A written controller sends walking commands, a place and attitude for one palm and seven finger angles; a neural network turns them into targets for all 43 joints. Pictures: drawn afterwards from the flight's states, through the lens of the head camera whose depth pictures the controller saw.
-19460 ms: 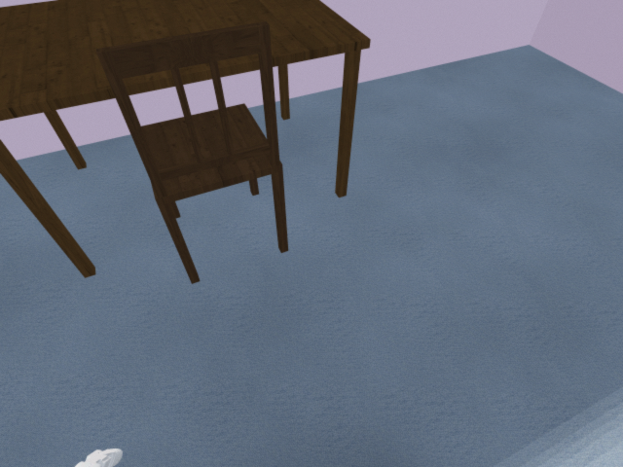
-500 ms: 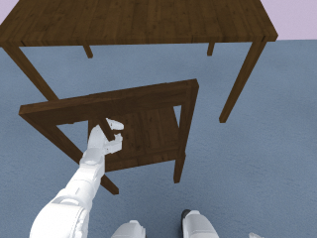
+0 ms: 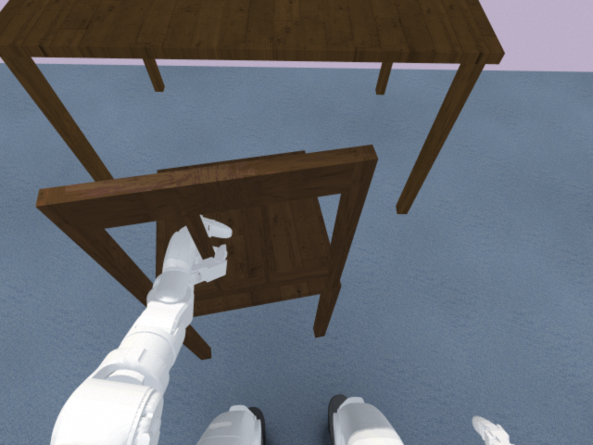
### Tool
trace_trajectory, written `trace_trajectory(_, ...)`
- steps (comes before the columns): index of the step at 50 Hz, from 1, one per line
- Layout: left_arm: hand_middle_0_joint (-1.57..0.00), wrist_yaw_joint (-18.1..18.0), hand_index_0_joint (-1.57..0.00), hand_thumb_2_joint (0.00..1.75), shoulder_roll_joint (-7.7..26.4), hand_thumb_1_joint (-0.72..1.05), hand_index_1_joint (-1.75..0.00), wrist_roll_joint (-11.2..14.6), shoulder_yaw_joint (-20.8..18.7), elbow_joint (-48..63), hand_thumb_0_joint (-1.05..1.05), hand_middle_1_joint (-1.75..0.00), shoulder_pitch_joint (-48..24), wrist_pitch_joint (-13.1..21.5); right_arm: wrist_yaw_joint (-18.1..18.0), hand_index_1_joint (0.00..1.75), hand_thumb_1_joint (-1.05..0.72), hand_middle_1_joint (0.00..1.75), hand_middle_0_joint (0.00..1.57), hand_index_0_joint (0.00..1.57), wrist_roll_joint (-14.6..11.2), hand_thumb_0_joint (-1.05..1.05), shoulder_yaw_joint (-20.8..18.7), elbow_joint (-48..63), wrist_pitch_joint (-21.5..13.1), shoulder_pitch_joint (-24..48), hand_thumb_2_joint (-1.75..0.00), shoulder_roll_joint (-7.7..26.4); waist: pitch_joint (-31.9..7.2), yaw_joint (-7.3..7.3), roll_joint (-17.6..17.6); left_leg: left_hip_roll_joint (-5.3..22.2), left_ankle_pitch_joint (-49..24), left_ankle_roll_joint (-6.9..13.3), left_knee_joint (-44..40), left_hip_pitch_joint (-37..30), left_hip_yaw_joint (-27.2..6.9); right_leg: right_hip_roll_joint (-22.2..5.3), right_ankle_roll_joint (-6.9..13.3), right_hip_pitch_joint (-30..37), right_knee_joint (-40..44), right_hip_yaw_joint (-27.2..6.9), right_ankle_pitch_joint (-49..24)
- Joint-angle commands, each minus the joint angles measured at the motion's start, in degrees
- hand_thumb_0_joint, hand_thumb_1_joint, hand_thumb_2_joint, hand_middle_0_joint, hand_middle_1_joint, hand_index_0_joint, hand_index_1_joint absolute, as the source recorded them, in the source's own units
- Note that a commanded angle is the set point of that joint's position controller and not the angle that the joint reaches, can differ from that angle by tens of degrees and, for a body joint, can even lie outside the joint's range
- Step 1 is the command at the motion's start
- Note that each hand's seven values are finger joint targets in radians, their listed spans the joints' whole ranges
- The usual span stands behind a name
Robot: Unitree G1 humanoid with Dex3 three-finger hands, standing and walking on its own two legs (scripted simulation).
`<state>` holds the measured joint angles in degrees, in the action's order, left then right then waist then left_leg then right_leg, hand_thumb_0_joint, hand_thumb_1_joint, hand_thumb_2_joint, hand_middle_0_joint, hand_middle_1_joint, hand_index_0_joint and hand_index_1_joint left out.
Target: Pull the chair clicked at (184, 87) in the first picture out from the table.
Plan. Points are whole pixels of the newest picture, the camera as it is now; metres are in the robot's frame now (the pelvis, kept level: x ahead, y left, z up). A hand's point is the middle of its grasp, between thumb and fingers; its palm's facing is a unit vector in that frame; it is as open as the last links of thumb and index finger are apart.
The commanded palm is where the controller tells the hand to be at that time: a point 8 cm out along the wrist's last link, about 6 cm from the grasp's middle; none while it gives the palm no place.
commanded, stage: step backward, pulling the chair out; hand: left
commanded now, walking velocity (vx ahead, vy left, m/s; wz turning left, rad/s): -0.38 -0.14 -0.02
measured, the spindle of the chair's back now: (208, 255) +0.39 +0.14 -0.07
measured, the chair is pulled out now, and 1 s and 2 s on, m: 0.33 0.43 0.59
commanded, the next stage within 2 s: stop walking, hand still on the chair in 1.42 s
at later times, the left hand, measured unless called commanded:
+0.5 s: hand (208, 290) +0.33 +0.13 -0.06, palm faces -0.01 -0.98 -0.20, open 5.2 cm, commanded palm +0.33 +0.18 -0.05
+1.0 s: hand (202, 328) +0.27 +0.13 -0.06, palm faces +0.00 -0.98 -0.20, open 5.2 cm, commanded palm +0.27 +0.18 -0.05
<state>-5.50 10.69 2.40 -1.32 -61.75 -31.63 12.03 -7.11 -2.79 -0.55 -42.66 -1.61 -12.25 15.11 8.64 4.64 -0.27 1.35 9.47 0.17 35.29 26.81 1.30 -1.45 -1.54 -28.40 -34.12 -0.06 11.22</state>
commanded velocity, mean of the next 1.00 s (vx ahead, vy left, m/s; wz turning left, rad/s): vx -0.38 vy -0.04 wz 0.01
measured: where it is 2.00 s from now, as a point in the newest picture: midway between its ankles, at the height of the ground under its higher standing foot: outside the picture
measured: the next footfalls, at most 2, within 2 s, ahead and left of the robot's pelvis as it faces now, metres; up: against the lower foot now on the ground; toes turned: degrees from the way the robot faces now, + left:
right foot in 0.52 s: +0.05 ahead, -0.14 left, +0.00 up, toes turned -1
right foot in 0.98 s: -0.03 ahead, -0.15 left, +0.00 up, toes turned -2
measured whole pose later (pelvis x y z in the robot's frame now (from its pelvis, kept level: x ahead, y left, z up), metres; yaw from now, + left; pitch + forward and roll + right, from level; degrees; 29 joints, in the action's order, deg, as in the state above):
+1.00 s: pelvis -0.10 -0.01 +0.00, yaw -2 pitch +1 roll -2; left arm -4.2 13.2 1.6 -2.8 -63.4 -32.4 12.8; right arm -5.6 -1.1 0.0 -44.7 -3.4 -12.7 12.2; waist 9.8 1.4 -0.7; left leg 4.3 12.9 -1.5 37.9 26.2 -1.0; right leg 0.9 -1.0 -20.9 -34.0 0.2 13.0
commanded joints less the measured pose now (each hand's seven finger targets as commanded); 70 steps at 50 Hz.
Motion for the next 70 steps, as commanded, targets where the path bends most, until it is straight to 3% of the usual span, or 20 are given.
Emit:
trace_trajectory(1, -0.50, -0.04, -0.50, 0.90, 7.67, 0.90, -1.45, -0.17, 0.39, 14.10, 0.00, -1.45, -22.37, 4.74, -0.73, 0.30, -0.90, 0.30, 0.20, 0.20, 0.31, 0.00, -2.42, 6.05, -2.09, -1.56, -0.90, 7.37, -23.12, -2.68, -8.92, 16.56, 9.84, 6.90, -14.24, -3.16, -14.73, 0.14, 1.14, 12.66, -10.02, -0.72, 10.29)
trace_trajectory(5, -0.50, 0.06, -0.50, 0.90, 8.01, 0.90, -1.45, -1.45, 0.30, 10.86, 0.00, -1.45, -21.13, 5.34, -0.53, 0.30, -0.90, 0.30, 0.20, 0.20, 0.98, 0.00, -2.50, 3.10, -3.21, -4.11, -0.90, 6.99, -22.91, -2.04, -5.90, 12.41, -6.98, 4.11, -5.38, -8.97, -9.67, -1.39, 1.44, 12.95, 0.37, -2.27, -2.50)
trace_trajectory(9, -0.50, -0.59, -0.50, 0.90, 11.96, 0.90, -1.45, -1.57, -1.54, 10.50, 0.00, -1.45, -19.63, 5.47, -0.68, 0.30, -0.90, 0.30, 0.20, 0.20, 0.59, 0.00, -2.81, 3.67, -3.30, -3.26, -0.90, 6.35, -22.56, -2.36, 0.76, 6.32, 17.30, 0.81, -0.65, -2.25, -4.77, -7.98, 4.39, 9.22, 6.15, -11.24, 12.92)
trace_trajectory(12, -0.50, -1.33, -0.50, 0.90, 14.32, 0.90, -1.45, -1.70, -3.07, 8.26, 0.00, -1.45, -16.81, 5.38, -0.48, 0.30, -0.90, 0.30, 0.20, 0.20, 0.59, 0.00, -2.65, 1.93, -3.65, -3.99, -0.90, 5.99, -24.05, -2.47, 9.35, -0.39, 16.09, -2.00, 13.56, -9.72, -1.99, -16.74, 7.98, 3.30, 17.83, -17.34, 13.73)
trace_trajectory(16, -0.50, -0.80, -0.50, 0.90, 12.66, 0.90, -1.45, -1.54, -2.80, 7.82, 0.00, -1.45, -18.14, 5.06, -0.72, 0.30, -0.90, 0.30, 0.20, 0.20, 0.52, 0.00, -1.51, 0.38, -4.38, -4.52, -0.90, 6.29, -23.47, -1.59, 9.42, 2.13, 10.03, -0.80, -1.87, -10.98, -4.34, -11.62, 4.04, 8.00, 9.15, -7.85, -1.26)
trace_trajectory(20, -0.50, -0.60, -0.50, 0.90, 7.78, 0.90, -1.45, -1.08, -0.06, 10.57, 0.00, -1.45, -22.13, 5.73, -0.54, 0.30, -0.90, 0.30, 0.20, 0.20, 0.85, 0.00, -2.03, 3.16, -3.82, -2.05, -0.90, 7.13, -23.80, -2.98, -10.92, 16.54, 2.62, 5.88, -13.15, -6.65, -17.68, -0.80, 1.26, 8.85, -9.99, -1.15, 9.79)
trace_trajectory(25, -0.50, -0.09, -0.50, 0.90, 8.97, 0.90, -1.45, -2.26, -1.31, 9.41, 0.00, -1.45, -21.55, 5.56, 0.06, 0.30, -0.90, 0.30, 0.20, 0.20, 1.46, 0.00, -2.78, 1.36, -3.99, -4.87, -0.90, 6.93, -26.17, -2.04, -7.64, 14.60, -26.96, 4.36, -2.12, -14.63, -11.99, -2.09, 1.51, 13.30, -0.97, -2.77, -7.58)
trace_trajectory(28, -0.50, -0.18, -0.50, 0.90, 12.53, 0.90, -1.45, -2.04, -3.54, 8.83, 0.00, -1.45, -19.84, 5.20, -0.06, 0.30, -0.90, 0.30, 0.20, 0.20, 1.04, 0.00, -3.49, 1.74, -3.33, -4.53, -0.90, 7.38, -27.08, -2.06, -5.48, 12.07, -14.24, 1.59, -1.79, -7.39, -8.84, -4.43, 2.49, 18.39, -0.22, -5.38, -14.03)
trace_trajectory(32, -0.50, -0.81, -0.50, 0.90, 15.88, 0.90, -1.45, -1.58, -4.40, 8.26, 0.00, -1.45, -16.78, 5.08, -0.54, 0.30, -0.90, 0.30, 0.20, 0.20, 0.48, 0.00, -3.32, 2.18, -3.31, -4.20, -0.90, 6.22, -27.70, -1.96, 4.67, 1.61, 14.14, -2.26, 9.64, -7.94, -2.90, -16.60, 7.59, 12.70, 13.00, -17.19, -6.30)
trace_trajectory(34, -0.50, -0.79, -0.50, 0.90, 15.49, 0.90, -1.45, -1.77, -4.54, 7.99, 0.00, -1.45, -16.69, 4.24, -0.41, 0.30, -0.90, 0.30, 0.20, 0.20, 0.77, 0.00, -2.42, 2.21, -3.18, -2.95, -0.90, 6.20, -26.49, -2.71, 6.53, 0.50, 18.12, -2.36, 13.72, -6.33, -5.00, -18.22, 8.83, 13.32, 13.62, -15.68, -7.92)
trace_trajectory(38, -0.50, -0.47, -0.50, 0.90, 13.13, 0.90, -1.45, -1.31, -3.71, 8.32, 0.00, -1.45, -17.41, 3.16, -0.96, 0.30, -0.90, 0.30, 0.20, 0.20, 0.75, 0.00, -1.65, 1.07, -3.21, -4.21, -0.90, 7.29, -24.62, -1.52, 7.99, 3.36, 6.36, -0.69, -5.78, -11.06, -5.86, -10.91, 3.55, 13.16, 7.04, -5.90, -9.03)
trace_trajectory(42, -0.50, 0.19, -0.50, 0.90, 8.90, 0.90, -1.45, -0.86, -0.90, 12.70, 0.00, -1.45, -22.85, 4.57, -0.37, 0.30, -0.90, 0.30, 0.20, 0.20, 1.49, 0.00, -2.37, 4.19, -2.38, -1.23, -0.90, 7.72, -22.99, -2.96, -14.06, 18.06, -0.56, 7.51, -14.47, -6.54, -19.22, -0.41, 1.21, 10.72, -10.90, -1.19, 11.54)
trace_trajectory(47, -0.50, 0.68, -0.50, 0.90, 10.14, 0.90, -1.45, -2.19, -2.15, 9.79, 0.00, -1.45, -21.23, 5.33, 0.58, 0.30, -0.90, 0.30, 0.20, 0.20, 1.85, 0.00, -3.18, 1.11, -3.30, -6.09, -0.90, 7.86, -25.75, -1.73, -8.39, 16.13, -32.63, 5.88, -2.49, -20.17, -14.27, -0.32, 1.22, 12.64, 1.86, -1.67, 0.02)
trace_trajectory(49, -0.50, 0.98, -0.50, 0.90, 10.27, 0.90, -1.45, -2.92, -1.86, 9.52, 0.00, -1.45, -20.94, 5.55, 1.00, 0.30, -0.90, 0.30, 0.20, 0.20, 1.89, 0.00, -2.87, 1.33, -3.15, -4.31, -0.90, 7.30, -24.70, -1.96, -10.81, 14.35, -27.83, 3.97, -1.85, -15.95, -11.43, -2.24, 1.70, 15.07, 3.04, -2.59, -8.61)
trace_trajectory(51, -0.50, 0.40, -0.50, 0.90, 13.88, 0.90, -1.45, -2.29, -4.38, 9.34, 0.00, -1.45, -20.06, 5.61, 0.44, 0.30, -0.90, 0.30, 0.20, 0.20, 1.24, 0.00, -3.60, 1.94, -2.83, -3.71, -0.90, 7.25, -26.73, -2.09, -5.18, 11.66, -12.80, 1.64, -1.42, -9.25, -8.57, -4.45, 2.46, 19.06, 2.97, -5.48, -11.61)
trace_trajectory(54, -0.50, -0.46, -0.50, 0.90, 17.39, 0.90, -1.45, -2.03, -5.35, 8.95, 0.00, -1.45, -18.19, 5.39, -0.21, 0.30, -0.90, 0.30, 0.20, 0.20, 0.56, 0.00, -3.14, 2.10, -2.88, -2.71, -0.90, 5.92, -27.67, -2.18, 5.48, 1.84, 12.39, -2.26, 10.89, -7.11, -2.77, -16.83, 6.85, 16.45, 12.72, -17.15, -13.48)
trace_trajectory(56, -0.50, -0.54, -0.50, 0.90, 16.84, 0.90, -1.45, -2.05, -5.46, 8.96, 0.00, -1.45, -17.42, 4.26, -0.29, 0.30, -0.90, 0.30, 0.20, 0.20, 0.98, 0.00, -2.15, 2.52, -2.97, -0.08, -0.90, 5.85, -26.06, -3.80, 6.55, 0.24, 19.14, -2.44, 19.21, -2.76, -6.41, -19.67, 9.85, 17.07, 13.00, -16.66, -14.48)
trace_trajectory(61, -0.50, 0.14, -0.50, 0.90, 12.46, 0.90, -1.45, -0.41, -3.57, 7.75, 0.00, -1.45, -16.14, 1.33, -0.99, 0.30, -0.90, 0.30, 0.20, 0.20, 0.37, 0.00, -1.07, 1.42, -2.58, -3.35, -0.90, 6.74, -24.93, -2.53, 9.69, 2.09, 7.79, -1.54, -4.91, -12.60, -3.70, -13.20, 4.57, 16.76, 6.10, -7.49, -14.47)
trace_trajectory(65, -0.50, 0.79, -0.50, 0.90, 7.32, 0.90, -1.45, -0.39, -0.21, 11.41, 0.00, -1.45, -22.96, 2.30, -0.22, 0.30, -0.90, 0.30, 0.20, 0.20, 1.49, 0.00, -1.61, 3.88, -1.52, -1.63, -0.90, 7.23, -23.97, -3.39, -15.59, 17.58, -15.33, 7.38, -12.13, -14.36, -18.95, -1.72, 0.70, 8.72, -11.97, -0.43, 12.14)
trace_trajectory(70, -0.50, 1.17, -0.50, 0.90, 9.08, 0.90, -1.45, -1.06, -1.33, 8.12, 0.00, -1.45, -21.47, 2.79, 1.04, 0.30, -0.90, 0.30, 0.20, 0.20, 1.40, 0.00, -2.59, 1.87, -2.16, -5.43, -0.90, 8.07, -24.23, -2.75, -10.61, 16.42, -35.54, 6.11, -2.24, -24.81, -14.49, -0.91, 0.97, 9.98, 3.18, -1.18, 4.54)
